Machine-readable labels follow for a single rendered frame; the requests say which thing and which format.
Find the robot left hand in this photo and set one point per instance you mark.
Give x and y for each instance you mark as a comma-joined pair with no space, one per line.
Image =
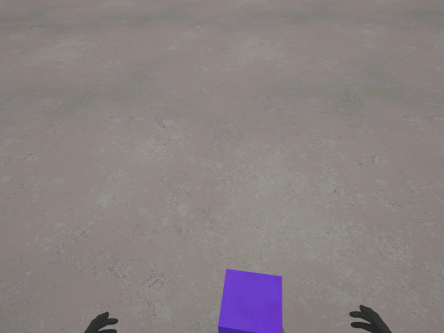
101,321

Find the carton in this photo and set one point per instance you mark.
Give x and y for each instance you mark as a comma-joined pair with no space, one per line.
251,303

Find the robot right hand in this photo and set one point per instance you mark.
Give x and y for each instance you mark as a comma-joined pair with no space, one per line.
376,325

